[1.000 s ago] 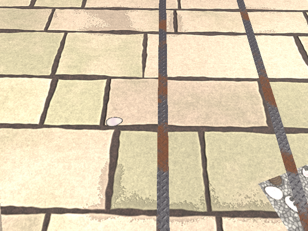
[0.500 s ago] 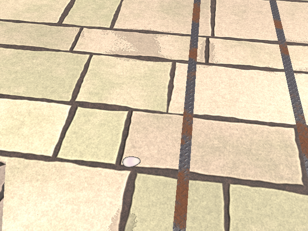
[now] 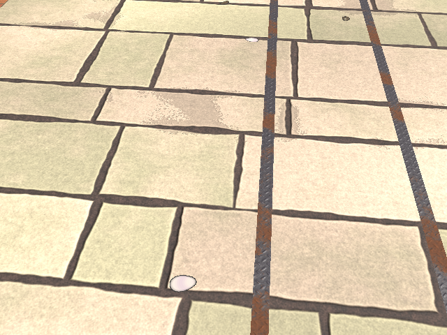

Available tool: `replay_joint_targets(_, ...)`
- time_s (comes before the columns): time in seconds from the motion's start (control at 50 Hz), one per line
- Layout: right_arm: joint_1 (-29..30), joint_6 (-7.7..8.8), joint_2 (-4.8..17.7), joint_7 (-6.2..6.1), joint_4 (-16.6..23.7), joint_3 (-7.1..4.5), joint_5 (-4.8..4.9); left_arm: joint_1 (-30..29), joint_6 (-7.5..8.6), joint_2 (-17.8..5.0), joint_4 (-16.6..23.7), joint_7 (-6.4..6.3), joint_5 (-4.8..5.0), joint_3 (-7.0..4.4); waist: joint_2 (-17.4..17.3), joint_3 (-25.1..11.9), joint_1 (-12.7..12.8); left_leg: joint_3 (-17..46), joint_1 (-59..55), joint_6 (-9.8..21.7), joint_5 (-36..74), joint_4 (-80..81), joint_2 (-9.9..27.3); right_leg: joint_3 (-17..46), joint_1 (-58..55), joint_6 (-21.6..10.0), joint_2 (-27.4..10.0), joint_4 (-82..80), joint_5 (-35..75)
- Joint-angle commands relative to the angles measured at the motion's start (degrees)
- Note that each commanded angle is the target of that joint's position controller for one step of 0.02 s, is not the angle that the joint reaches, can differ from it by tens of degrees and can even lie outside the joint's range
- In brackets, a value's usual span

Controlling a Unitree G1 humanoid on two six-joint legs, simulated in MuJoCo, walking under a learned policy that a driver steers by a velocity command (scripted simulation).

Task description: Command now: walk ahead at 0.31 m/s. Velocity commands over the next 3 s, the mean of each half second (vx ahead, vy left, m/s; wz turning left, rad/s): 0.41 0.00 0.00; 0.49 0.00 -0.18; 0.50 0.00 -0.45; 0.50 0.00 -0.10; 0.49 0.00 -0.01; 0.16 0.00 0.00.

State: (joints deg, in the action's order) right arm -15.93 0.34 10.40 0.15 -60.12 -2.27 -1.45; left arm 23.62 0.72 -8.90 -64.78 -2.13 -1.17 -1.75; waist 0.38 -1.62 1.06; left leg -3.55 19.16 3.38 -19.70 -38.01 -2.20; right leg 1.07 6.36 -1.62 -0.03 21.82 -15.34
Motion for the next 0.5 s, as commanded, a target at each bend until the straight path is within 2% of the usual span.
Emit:
replay_joint_targets(0.02, 3.77, 2.22, 3.06, 0.98, 4.62, -0.83, -0.39, 0.16, 1.32, -8.33, 1.92, -0.06, 0.03, -2.04, 6.95, 9.33, -1.16, 1.49, 9.13, 0.09, -1.99, -3.71, 2.90, 16.92, 2.91, -9.03, -14.53, -15.65, -19.37)
replay_joint_targets(0.06, 4.37, 2.88, 2.32, 0.88, 5.51, -0.75, 0.04, 0.06, 1.75, -8.18, 2.02, 0.20, 0.00, -2.29, 7.76, 9.92, -1.21, -0.30, 3.61, 0.39, -3.02, 2.51, 2.01, 13.74, 5.30, -8.61, -12.82, -13.39, -16.50)
replay_joint_targets(0.08, 2.41, 3.12, 1.64, 0.76, 5.06, -0.68, 0.24, -0.45, 1.77, -8.44, 2.19, 0.33, 0.15, -2.47, 7.02, 9.90, -2.30, -1.79, -1.80, 0.63, -1.11, 7.75, 1.12, 11.97, 7.79, -8.50, -11.88, -11.36, -15.66)
replay_joint_targets(0.1, -1.67, 3.35, 1.59, 0.52, 3.51, -0.88, 0.55, -0.70, 1.78, -8.55, 2.41, 0.47, 0.25, -2.67, 5.40, 9.40, -3.67, -3.01, -9.37, 0.66, 1.72, 12.19, -0.40, 10.31, 11.48, -8.19, -10.47, -7.95, -14.35)
replay_joint_targets(0.12, -7.40, 3.70, 2.84, 0.05, 1.55, -1.45, 0.69, -0.73, 2.07, -7.79, 2.81, 0.58, 0.06, -2.56, 2.75, 7.77, -5.49, -1.06, -18.69, 0.86, 1.69, 14.77, 0.02, 8.27, 16.54, -7.33, -8.64, -2.30, -12.20)
replay_joint_targets(0.14, -14.79, 4.37, 6.61, -0.67, 0.00, -2.44, 0.12, -2.63, 2.68, -5.07, 4.29, 1.04, -0.13, -1.82, -6.74, 5.57, -8.52, 12.70, -26.90, 2.32, -6.40, 22.36, 9.98, 1.73, 23.19, -5.23, -3.72, 13.15, -8.77)
replay_joint_targets(0.16, -20.99, 4.15, 12.92, -0.77, -1.22, -3.83, 0.36, -3.79, 3.23, -1.97, 7.24, 1.70, 0.25, -1.06, -19.55, 3.90, -9.13, 35.73, -31.87, 7.79, -19.69, 31.21, 22.46, -5.88, 35.85, -3.40, 2.75, 28.83, -14.55)
replay_joint_targets(0.18, -18.63, 3.65, 10.28, -0.78, -1.27, -3.11, -0.01, -6.88, 3.09, -6.90, 8.45, 2.15, -1.41, -2.21, -11.55, 7.72, -6.84, 38.34, -25.68, 10.44, -19.89, 30.64, 24.89, -1.84, 38.29, -4.54, -0.88, 38.51, -14.55)
replay_joint_targets(0.2, -12.89, 3.85, 7.94, -0.41, 0.80, -2.31, -0.12, -8.84, 3.24, -6.22, 8.82, 2.90, -1.39, -2.24, -5.19, 9.97, -4.32, 33.51, -20.95, 9.96, -17.65, 30.54, 22.56, 0.16, 38.35, -4.94, -3.31, 41.01, -8.90)
replay_joint_targets(0.22, -9.46, 4.26, 7.12, -0.23, 1.98, -2.01, -0.02, -8.47, 3.53, -4.83, 8.44, 3.44, -0.84, -1.92, -3.22, 10.02, -2.70, 28.17, -18.23, 8.92, -11.82, 31.47, 19.99, 0.46, 36.35, -4.47, -4.50, 40.59, -4.32)
replay_joint_targets(0.26, -8.02, 5.15, 5.65, -0.65, 2.35, -1.31, 0.35, -8.34, 3.38, -4.87, 8.20, 4.07, -1.03, -2.12, -3.05, 8.66, -1.07, 20.31, -17.48, 7.56, 0.38, 32.50, 16.44, -0.65, 33.84, -2.93, -5.50, 38.19, 0.82)
replay_joint_targets(0.3, -11.11, 5.69, 4.91, -0.92, 0.94, -0.84, 0.47, -9.64, 2.73, -4.83, 8.70, 4.25, -1.04, -2.26, -3.74, 7.38, -0.98, 15.11, -19.46, 7.50, 13.78, 31.37, 14.83, -2.46, 34.27, -1.69, -4.85, 36.72, 3.26)
replay_joint_targets(0.34, -13.64, 5.86, 4.71, -1.06, -0.10, -0.51, 0.55, -13.79, 2.24, -4.24, 10.40, 4.23, -0.91, -2.05, -4.02, 7.53, -1.49, 11.85, -20.31, 7.87, 22.52, 30.51, 14.20, -3.79, 35.82, -0.62, -4.52, 33.59, 4.99)
replay_joint_targets(0.42, -14.47, 5.96, 5.04, -1.06, -0.46, -0.19, 0.47, -23.99, 2.00, -3.11, 14.80, 4.34, -0.26, -1.06, -5.57, 9.16, -2.95, 7.38, -17.24, 7.74, 29.07, 30.61, 12.58, -6.27, 31.14, -0.21, -2.82, 19.82, 10.55)
replay_joint_targets(0.5, -14.57, 6.06, 6.48, -1.24, -1.12, -0.55, 0.47, -26.16, 2.05, -4.76, 16.66, 3.99, 0.02, -1.30, -5.72, 9.33, -2.41, 6.23, -19.52, 7.21, 36.61, 28.85, 14.66, -7.18, 24.65, -3.01, -1.39, 12.76, 11.31)
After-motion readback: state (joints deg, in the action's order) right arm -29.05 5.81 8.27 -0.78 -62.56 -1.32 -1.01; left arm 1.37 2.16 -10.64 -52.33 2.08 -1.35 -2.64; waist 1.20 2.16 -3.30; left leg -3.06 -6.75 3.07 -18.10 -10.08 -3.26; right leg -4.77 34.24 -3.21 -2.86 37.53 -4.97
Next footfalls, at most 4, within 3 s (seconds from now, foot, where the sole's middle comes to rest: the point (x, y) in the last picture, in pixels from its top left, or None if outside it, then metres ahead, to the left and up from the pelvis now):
0.58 right None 0.41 -0.07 -0.78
1.16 left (213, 283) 0.74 0.08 -0.78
1.68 right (295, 242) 0.90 -0.21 -0.78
2.22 left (275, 169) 1.26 -0.16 -0.78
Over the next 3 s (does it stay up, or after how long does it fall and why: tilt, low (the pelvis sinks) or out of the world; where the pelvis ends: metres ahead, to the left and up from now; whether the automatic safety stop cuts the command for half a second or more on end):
stays up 1.33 -0.30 -0.01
